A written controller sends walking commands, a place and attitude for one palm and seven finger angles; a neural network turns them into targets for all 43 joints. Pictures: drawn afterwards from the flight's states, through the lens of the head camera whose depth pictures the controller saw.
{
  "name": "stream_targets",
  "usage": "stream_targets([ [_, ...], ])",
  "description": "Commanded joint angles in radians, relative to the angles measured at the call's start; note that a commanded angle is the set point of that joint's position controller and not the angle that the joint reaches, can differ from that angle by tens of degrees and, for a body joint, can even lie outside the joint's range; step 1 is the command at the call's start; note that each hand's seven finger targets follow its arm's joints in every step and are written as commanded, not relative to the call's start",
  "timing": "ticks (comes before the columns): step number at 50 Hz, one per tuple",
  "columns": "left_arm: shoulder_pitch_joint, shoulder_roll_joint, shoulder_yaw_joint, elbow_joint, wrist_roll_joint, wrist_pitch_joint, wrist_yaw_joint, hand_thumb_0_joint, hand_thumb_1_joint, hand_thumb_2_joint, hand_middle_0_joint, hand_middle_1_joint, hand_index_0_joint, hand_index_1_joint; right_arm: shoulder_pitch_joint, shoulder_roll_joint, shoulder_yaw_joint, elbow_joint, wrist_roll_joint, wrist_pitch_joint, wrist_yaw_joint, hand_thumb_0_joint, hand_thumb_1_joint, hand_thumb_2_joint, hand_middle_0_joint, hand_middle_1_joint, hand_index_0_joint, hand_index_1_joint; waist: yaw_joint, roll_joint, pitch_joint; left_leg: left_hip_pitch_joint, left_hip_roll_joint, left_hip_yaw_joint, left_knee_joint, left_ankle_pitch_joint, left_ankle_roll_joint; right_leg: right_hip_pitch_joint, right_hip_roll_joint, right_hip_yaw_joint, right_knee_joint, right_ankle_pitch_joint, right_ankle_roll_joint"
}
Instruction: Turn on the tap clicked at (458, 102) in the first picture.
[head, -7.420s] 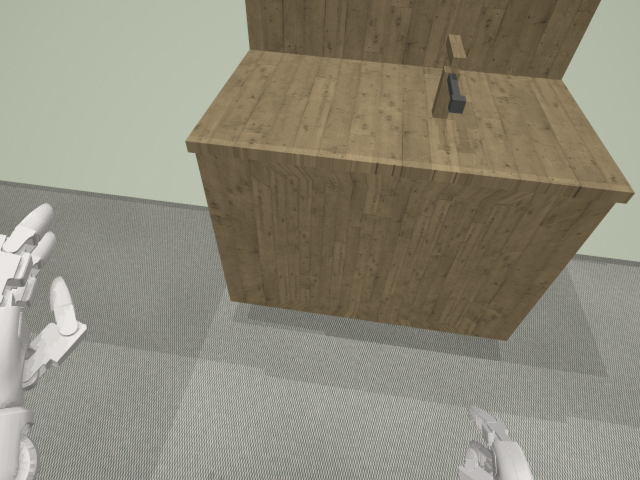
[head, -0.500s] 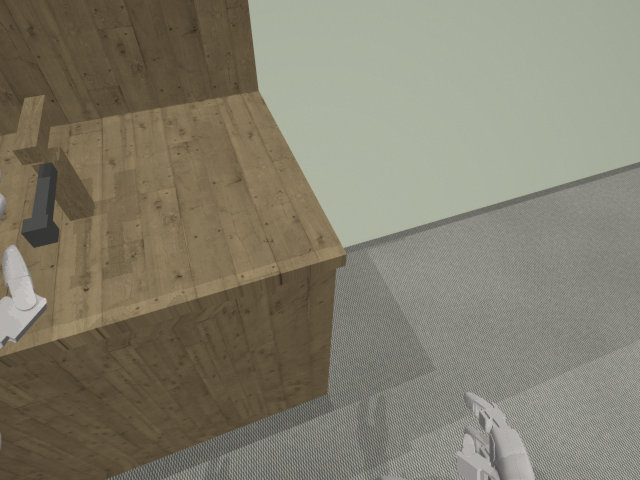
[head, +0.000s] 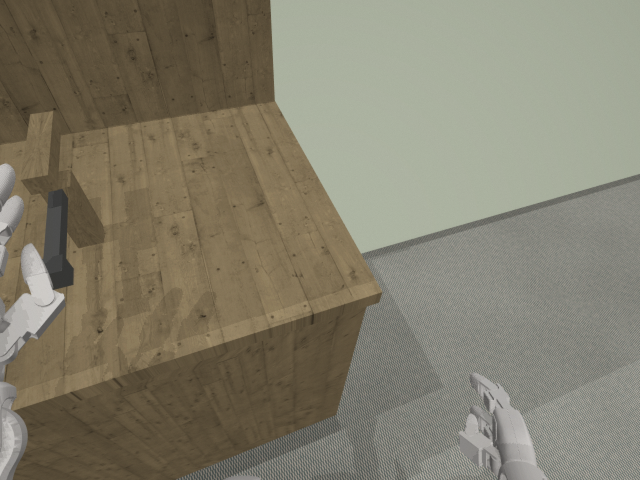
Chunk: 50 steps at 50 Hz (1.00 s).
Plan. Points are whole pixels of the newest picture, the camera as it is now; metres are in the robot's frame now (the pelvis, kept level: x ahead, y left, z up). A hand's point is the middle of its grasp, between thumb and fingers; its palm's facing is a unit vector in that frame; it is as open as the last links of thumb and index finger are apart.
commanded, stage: come to a stop and stand still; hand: left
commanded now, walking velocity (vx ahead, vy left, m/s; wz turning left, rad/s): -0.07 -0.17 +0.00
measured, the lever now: (54, 273) +0.29 +0.33 +0.10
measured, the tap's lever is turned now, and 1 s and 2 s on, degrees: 0 0 0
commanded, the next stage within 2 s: look again from close up in 1.62 s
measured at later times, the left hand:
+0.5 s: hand (53, 324) +0.21 +0.27 +0.15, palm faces +0.30 -0.89 -0.33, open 7.4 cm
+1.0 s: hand (3, 290) +0.23 +0.32 +0.16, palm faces +0.41 -0.85 -0.33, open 7.4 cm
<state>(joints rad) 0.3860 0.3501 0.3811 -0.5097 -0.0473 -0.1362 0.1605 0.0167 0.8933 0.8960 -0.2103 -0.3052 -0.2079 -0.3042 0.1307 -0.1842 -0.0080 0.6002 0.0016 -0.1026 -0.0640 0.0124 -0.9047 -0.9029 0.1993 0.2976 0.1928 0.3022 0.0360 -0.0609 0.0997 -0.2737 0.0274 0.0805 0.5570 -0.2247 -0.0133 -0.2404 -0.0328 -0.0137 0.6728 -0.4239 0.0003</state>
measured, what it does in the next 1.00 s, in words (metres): shifts its weight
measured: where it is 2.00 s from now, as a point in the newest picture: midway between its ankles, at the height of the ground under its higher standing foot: outside the picture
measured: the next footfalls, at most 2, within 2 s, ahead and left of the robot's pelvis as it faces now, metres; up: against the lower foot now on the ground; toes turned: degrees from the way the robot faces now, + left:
none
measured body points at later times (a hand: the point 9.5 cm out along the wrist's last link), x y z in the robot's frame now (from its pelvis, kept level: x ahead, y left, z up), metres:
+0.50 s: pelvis -0.03 +0.04 +0.01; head -0.01 +0.05 +0.46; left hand +0.18 +0.31 +0.17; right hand +0.14 -0.20 -0.06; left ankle +0.05 +0.13 -0.73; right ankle +0.00 -0.11 -0.73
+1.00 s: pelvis +0.01 +0.07 +0.01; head +0.04 +0.10 +0.46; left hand +0.20 +0.37 +0.18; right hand +0.20 -0.13 -0.05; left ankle +0.05 +0.13 -0.73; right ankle +0.00 -0.11 -0.73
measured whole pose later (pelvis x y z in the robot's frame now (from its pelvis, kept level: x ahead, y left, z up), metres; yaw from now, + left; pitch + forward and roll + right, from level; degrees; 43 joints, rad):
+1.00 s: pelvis +0.01 +0.07 +0.01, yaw +1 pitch -1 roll -2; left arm 0.36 0.34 0.35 -0.44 0.00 -0.19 0.11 0.02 0.89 0.90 -0.21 -0.31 -0.21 -0.30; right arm 0.17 -0.15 0.04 0.59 0.00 -0.17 -0.01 0.01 -0.90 -0.90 0.21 0.30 0.20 0.30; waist 0.04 -0.05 0.08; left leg -0.28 -0.01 0.07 0.51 -0.21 0.08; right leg -0.16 -0.04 0.01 0.42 -0.24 0.04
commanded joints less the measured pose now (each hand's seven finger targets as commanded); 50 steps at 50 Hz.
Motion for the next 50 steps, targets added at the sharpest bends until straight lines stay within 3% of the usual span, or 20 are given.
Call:
stream_targets([
  [1,-0.082,0.168,0.074,-0.311,0.013,-0.054,0.008,0.000,0.900,0.900,-0.200,-0.300,-0.200,-0.300,-0.049,-0.118,-0.026,-0.157,-0.005,-0.070,0.012,0.000,-0.900,-0.900,0.200,0.300,0.200,0.300,-0.023,0.308,-0.223,0.143,0.217,-0.172,-0.162,0.528,0.084,0.036,0.027,-0.012,-0.181,0.120,-0.001],
  [4,0.030,0.186,0.113,-0.308,0.000,-0.041,0.000,0.000,0.900,0.900,-0.200,-0.300,-0.200,-0.300,-0.064,-0.110,-0.019,-0.179,0.004,-0.070,0.017,0.000,-0.900,-0.900,0.200,0.300,0.200,0.300,-0.016,0.163,-0.251,0.054,0.116,-0.089,-0.123,0.188,0.027,0.138,0.021,0.024,-0.326,0.344,-0.008],
  [6,0.065,0.162,0.106,-0.287,-0.017,-0.029,-0.001,0.000,0.900,0.900,-0.200,-0.300,-0.200,-0.300,-0.048,-0.106,-0.018,-0.178,0.004,-0.052,0.013,0.000,-0.900,-0.900,0.200,0.300,0.200,0.300,-0.024,0.087,-0.245,0.049,0.060,-0.071,-0.093,0.098,0.002,0.101,-0.008,0.085,-0.347,0.369,-0.033],
  [11,0.027,0.122,0.063,-0.160,-0.029,0.014,-0.004,0.000,0.900,0.900,-0.200,-0.300,-0.200,-0.300,-0.056,-0.104,-0.001,-0.161,0.004,-0.017,-0.010,0.000,-0.900,-0.900,0.200,0.300,0.200,0.300,-0.038,0.108,-0.202,0.077,0.055,-0.069,-0.153,-0.016,-0.001,0.026,0.002,0.071,-0.406,0.253,-0.013],
  [12,-1.008,0.947,0.612,-0.319,0.129,-0.111,-0.032,0.000,0.900,0.900,-0.200,-0.300,-0.200,-0.300,0.063,-0.188,-0.056,-0.147,-0.036,-0.073,-0.017,0.000,-0.900,-0.900,0.200,0.300,0.200,0.300,-0.003,-0.092,0.050,-0.087,0.065,-0.050,-0.022,0.095,0.026,-0.136,-0.066,0.136,-0.497,0.364,0.049],
  [13,-0.476,0.311,0.182,0.252,0.037,-0.070,-0.082,0.000,0.900,0.900,-0.200,-0.300,-0.200,-0.300,0.011,-0.062,-0.005,-0.101,0.012,-0.071,-0.014,0.000,-0.900,-0.900,0.200,0.300,0.200,0.300,-0.027,-0.099,-0.153,0.088,-0.023,-0.067,-0.052,0.133,0.047,-0.127,-0.109,0.148,-0.416,0.301,-0.045],
  [14,-0.280,0.258,0.153,0.151,-0.013,-0.052,-0.060,0.000,0.900,0.900,-0.200,-0.300,-0.200,-0.300,-0.019,-0.116,-0.040,-0.132,0.019,-0.063,-0.004,0.000,-0.900,-0.900,0.200,0.300,0.200,0.300,0.016,0.065,-0.132,0.177,0.008,-0.050,-0.077,0.132,0.028,-0.136,-0.062,0.161,-0.385,0.350,-0.052],
  [15,-0.297,0.176,0.040,0.198,0.006,-0.045,-0.080,0.000,0.900,0.900,-0.200,-0.300,-0.200,-0.300,0.032,-0.143,-0.051,-0.151,0.016,-0.071,-0.004,0.000,-0.900,-0.900,0.200,0.300,0.200,0.300,0.004,0.104,-0.146,0.168,0.031,-0.026,-0.073,0.102,0.022,-0.108,-0.062,0.168,-0.353,0.355,-0.037],
  [16,-0.276,0.156,-0.007,0.117,-0.001,-0.057,-0.091,0.000,0.900,0.900,-0.200,-0.300,-0.200,-0.300,0.028,-0.145,-0.046,-0.162,0.019,-0.072,0.005,0.000,-0.900,-0.900,0.200,0.300,0.200,0.300,0.009,0.169,-0.171,0.165,0.040,-0.043,-0.108,0.072,0.033,-0.077,-0.058,0.140,-0.337,0.297,-0.014],
  [19,-0.162,0.044,-0.131,-0.070,-0.004,-0.078,-0.089,0.000,0.900,0.900,-0.200,-0.300,-0.200,-0.300,-0.036,-0.109,-0.021,-0.193,0.035,-0.082,0.044,0.000,-0.900,-0.900,0.200,0.300,0.200,0.300,0.006,0.148,-0.166,0.143,0.053,-0.073,-0.179,-0.100,0.045,-0.056,-0.020,0.095,-0.363,0.054,-0.003],
  [22,-0.108,0.184,0.008,-0.172,0.026,-0.093,-0.062,0.000,0.900,0.900,-0.200,-0.300,-0.200,-0.300,-0.036,-0.142,-0.034,-0.219,0.017,-0.084,0.036,0.000,-0.900,-0.900,0.200,0.300,0.200,0.300,0.010,0.002,-0.135,0.045,0.021,-0.075,-0.191,-0.240,0.034,-0.047,-0.009,0.084,-0.402,-0.112,-0.022],
  [24,-0.065,0.318,0.162,-0.214,0.027,-0.107,-0.039,0.000,0.900,0.900,-0.200,-0.300,-0.200,-0.300,-0.047,-0.148,-0.032,-0.211,0.012,-0.076,0.027,0.000,-0.900,-0.900,0.200,0.300,0.200,0.300,0.009,0.007,-0.142,0.076,0.018,-0.068,-0.173,-0.205,0.027,-0.084,-0.011,0.071,-0.397,-0.130,-0.033],
  [30,-0.097,0.284,0.211,-0.243,0.023,-0.157,-0.025,0.000,0.900,0.900,-0.200,-0.300,-0.200,-0.300,-0.010,-0.149,-0.044,-0.209,0.009,-0.086,0.022,0.000,-0.900,-0.900,0.200,0.300,0.200,0.300,-0.003,0.304,-0.167,-0.129,0.141,-0.194,-0.358,-0.410,0.080,0.159,0.052,-0.024,-0.135,0.085,-0.017],
  [33,-0.066,0.239,0.177,-0.216,0.022,-0.170,-0.036,0.000,0.900,0.900,-0.200,-0.300,-0.200,-0.300,0.022,-0.135,-0.045,-0.189,0.010,-0.110,0.039,0.000,-0.900,-0.900,0.200,0.300,0.200,0.300,-0.006,0.231,-0.203,-0.041,0.106,-0.147,-0.254,-0.270,0.070,0.148,0.029,-0.009,-0.232,0.136,-0.027],
  [36,-0.023,0.153,0.078,-0.181,0.025,-0.156,-0.048,0.000,0.900,0.900,-0.200,-0.300,-0.200,-0.300,0.036,-0.141,-0.040,-0.165,0.012,-0.132,0.051,0.000,-0.900,-0.900,0.200,0.300,0.200,0.300,-0.021,0.141,-0.177,0.028,0.092,-0.167,-0.220,-0.187,0.057,0.071,0.013,0.022,-0.299,0.163,-0.025],
  [39,-0.041,0.106,0.022,-0.127,0.040,-0.137,-0.045,0.000,0.900,0.900,-0.200,-0.300,-0.200,-0.300,0.023,-0.147,-0.038,-0.140,0.014,-0.134,0.051,0.000,-0.900,-0.900,0.200,0.300,0.200,0.300,-0.024,0.167,-0.140,0.045,0.116,-0.202,-0.277,-0.193,0.052,0.019,0.025,0.018,-0.271,0.156,-0.015],
  [44,-0.146,0.197,0.090,-0.155,0.048,-0.134,-0.026,0.000,0.900,0.900,-0.200,-0.300,-0.200,-0.300,0.000,-0.136,-0.027,-0.138,0.008,-0.116,0.040,0.000,-0.900,-0.900,0.200,0.300,0.200,0.300,-0.019,0.119,-0.168,0.071,0.105,-0.183,-0.242,-0.059,0.048,0.052,0.004,0.026,-0.286,0.223,-0.016],
  [45,-0.156,0.162,0.059,-0.165,0.042,-0.137,-0.031,0.000,0.900,0.900,-0.200,-0.300,-0.200,-0.300,0.000,-0.132,-0.026,-0.143,0.003,-0.112,0.038,0.000,-0.900,-0.900,0.200,0.300,0.200,0.300,-0.022,0.114,-0.170,0.077,0.098,-0.170,-0.227,-0.034,0.052,0.057,0.000,0.025,-0.292,0.242,-0.018],
  [49,-0.140,0.217,0.113,-0.238,0.033,-0.141,-0.024,0.000,0.900,0.900,-0.200,-0.300,-0.200,-0.300,-0.026,-0.125,-0.024,-0.158,0.006,-0.108,0.034,0.000,-0.900,-0.900,0.200,0.300,0.200,0.300,-0.016,0.177,-0.214,0.109,0.090,-0.163,-0.213,0.050,0.043,0.090,-0.004,0.019,-0.277,0.286,-0.021],
  [50,-0.123,0.178,0.081,-0.240,0.027,-0.144,-0.030,0.000,0.900,0.900,-0.200,-0.300,-0.200,-0.300,-0.020,-0.125,-0.022,-0.164,0.002,-0.104,0.036,0.000,-0.900,-0.900,0.200,0.300,0.200,0.300,-0.015,0.165,-0.212,0.104,0.086,-0.158,-0.209,0.064,0.047,0.096,0.000,0.016,-0.280,0.298,-0.022],
])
